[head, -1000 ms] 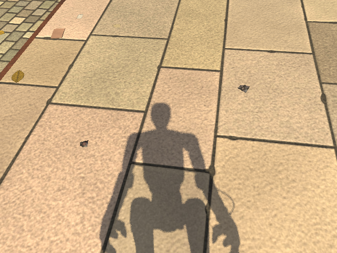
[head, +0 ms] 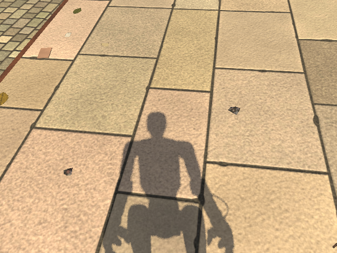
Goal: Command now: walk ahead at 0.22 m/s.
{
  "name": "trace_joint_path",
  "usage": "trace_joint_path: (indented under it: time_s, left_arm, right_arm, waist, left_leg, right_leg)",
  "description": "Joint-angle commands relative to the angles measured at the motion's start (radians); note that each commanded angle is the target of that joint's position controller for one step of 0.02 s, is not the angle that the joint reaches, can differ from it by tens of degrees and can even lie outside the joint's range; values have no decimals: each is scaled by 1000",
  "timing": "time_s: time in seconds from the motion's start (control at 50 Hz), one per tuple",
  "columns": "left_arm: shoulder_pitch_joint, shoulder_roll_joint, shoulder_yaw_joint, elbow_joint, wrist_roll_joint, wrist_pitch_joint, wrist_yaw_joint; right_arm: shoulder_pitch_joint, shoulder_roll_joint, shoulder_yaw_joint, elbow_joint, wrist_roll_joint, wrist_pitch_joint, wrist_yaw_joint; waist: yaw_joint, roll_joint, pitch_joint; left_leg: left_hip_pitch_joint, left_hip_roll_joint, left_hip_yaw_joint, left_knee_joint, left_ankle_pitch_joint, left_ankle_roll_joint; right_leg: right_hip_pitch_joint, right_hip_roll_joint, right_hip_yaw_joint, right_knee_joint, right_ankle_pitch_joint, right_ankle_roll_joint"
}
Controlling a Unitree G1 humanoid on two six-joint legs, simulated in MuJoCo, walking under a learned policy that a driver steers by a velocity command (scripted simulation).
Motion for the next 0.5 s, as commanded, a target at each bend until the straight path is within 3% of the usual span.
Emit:
trace_joint_path:
  time_s: [0.02,0.14,0.18,0.2,0.22,0.24,0.26,0.28,0.32,0.34,0.42,0.5]
  left_arm:
    - [162,170,45,23,3,-8,0]
    - [102,171,63,13,-2,-30,-18]
    - [28,172,68,-4,-14,-26,-25]
    - [5,156,67,-15,-14,-27,-28]
    - [-44,115,56,-43,-9,-35,-32]
    - [-76,28,34,-83,-11,-45,-43]
    - [-120,97,49,-105,13,-47,-49]
    - [-136,131,59,-108,18,-50,-63]
    - [-85,112,58,-79,10,-56,-83]
    - [-85,114,60,-73,16,-53,-88]
    - [-185,90,55,-115,15,-37,-90]
    - [-359,61,34,-191,4,-34,-91]
  right_arm:
    - [-151,-59,-3,-102,5,-45,3]
    - [-101,-30,-1,-107,10,-79,19]
    - [7,-9,0,-71,13,-86,16]
    - [85,-23,-7,-42,13,-89,10]
    - [177,-69,-18,-21,6,-95,0]
    - [280,-156,-33,-18,2,-101,-8]
    - [276,-192,-45,-4,3,-92,-9]
    - [180,-141,-33,-33,6,-94,-5]
    - [90,-95,-19,-68,14,-114,6]
    - [96,-80,-13,-67,15,-125,5]
    - [195,-53,2,-29,14,-143,7]
    - [225,-53,11,-22,12,-148,4]
  waist:
    - [79,-140,131]
    - [29,-134,119]
    - [-41,-117,116]
    - [-71,-86,104]
    - [-112,7,88]
    - [-141,216,36]
    - [-128,176,160]
    - [-69,75,228]
    - [-6,41,209]
    - [3,35,193]
    - [-5,47,178]
    - [-30,64,201]
  left_leg:
    - [-290,8,30,-54,-67,8]
    - [-84,-1,54,-208,-32,70]
    - [164,-28,100,-391,122,92]
    - [341,-35,93,-424,137,96]
    - [505,77,-56,-484,15,108]
    - [593,340,-426,-646,-300,155]
    - [448,432,-573,-711,-426,236]
    - [362,385,-516,-706,-390,236]
    - [314,284,-340,-719,-137,188]
    - [311,255,-272,-718,-11,179]
    - [305,201,-131,-672,408,183]
    - [251,172,-59,-663,633,179]
  right_leg:
    - [204,-307,380,-204,-301,-170]
    - [40,-289,330,-200,-274,-173]
    - [-139,-237,253,-136,-293,-139]
    - [-279,-199,213,-59,-330,-112]
    - [-456,-137,139,101,-353,-71]
    - [-596,-22,-24,426,-359,-22]
    - [-708,-35,-16,575,-325,-25]
    - [-706,-92,36,653,-221,-25]
    - [-645,-120,40,669,-81,-1]
    - [-625,-124,24,676,-36,13]
    - [-644,-118,-27,663,61,42]
    - [-554,-88,-75,436,149,46]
